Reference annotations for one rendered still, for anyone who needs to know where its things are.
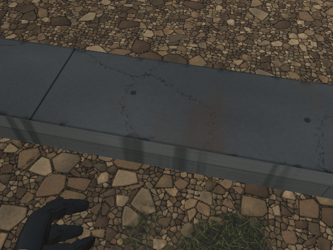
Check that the robot left hand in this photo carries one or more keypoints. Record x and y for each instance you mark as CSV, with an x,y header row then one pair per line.
x,y
38,232

